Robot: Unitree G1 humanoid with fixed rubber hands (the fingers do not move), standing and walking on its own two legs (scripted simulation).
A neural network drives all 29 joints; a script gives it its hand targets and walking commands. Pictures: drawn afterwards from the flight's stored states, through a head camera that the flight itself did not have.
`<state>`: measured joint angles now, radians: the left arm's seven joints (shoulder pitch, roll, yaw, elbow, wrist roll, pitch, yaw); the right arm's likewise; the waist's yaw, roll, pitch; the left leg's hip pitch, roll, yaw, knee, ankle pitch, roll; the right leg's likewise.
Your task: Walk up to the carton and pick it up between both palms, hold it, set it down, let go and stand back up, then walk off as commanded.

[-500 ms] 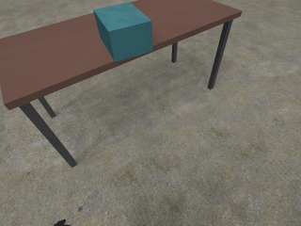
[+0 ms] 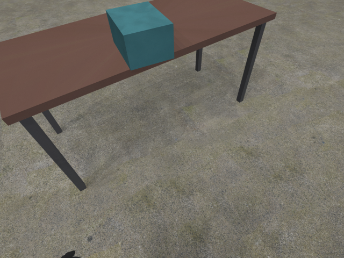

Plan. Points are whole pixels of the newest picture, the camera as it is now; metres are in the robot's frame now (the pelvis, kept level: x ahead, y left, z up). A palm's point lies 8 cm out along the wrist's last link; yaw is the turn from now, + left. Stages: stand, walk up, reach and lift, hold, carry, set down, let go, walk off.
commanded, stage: stand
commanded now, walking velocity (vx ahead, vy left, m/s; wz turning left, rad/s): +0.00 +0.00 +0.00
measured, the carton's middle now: (139, 33) +1.05 +0.17 +0.03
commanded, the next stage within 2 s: none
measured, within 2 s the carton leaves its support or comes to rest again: neither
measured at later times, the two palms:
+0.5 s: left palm out of the picture +0.11 +0.30 -0.10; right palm out of the picture +0.09 -0.29 -0.11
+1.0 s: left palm out of the picture +0.12 +0.30 -0.10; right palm out of the picture +0.09 -0.29 -0.11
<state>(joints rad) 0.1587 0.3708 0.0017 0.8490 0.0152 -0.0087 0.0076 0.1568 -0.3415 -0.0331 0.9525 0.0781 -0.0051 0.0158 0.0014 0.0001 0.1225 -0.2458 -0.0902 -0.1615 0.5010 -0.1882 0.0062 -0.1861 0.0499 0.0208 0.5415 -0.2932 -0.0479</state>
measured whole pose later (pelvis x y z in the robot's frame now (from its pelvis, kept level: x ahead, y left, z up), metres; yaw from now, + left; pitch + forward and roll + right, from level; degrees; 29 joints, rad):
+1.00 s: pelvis +0.00 +0.00 +0.00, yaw +0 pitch -3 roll +0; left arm 0.16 0.37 0.00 0.85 0.02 -0.01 0.01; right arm 0.16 -0.34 -0.03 0.95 0.08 0.00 0.02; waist 0.00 -0.01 0.09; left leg -0.25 -0.09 -0.16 0.50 -0.19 0.01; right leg -0.18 0.05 0.02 0.53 -0.29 -0.05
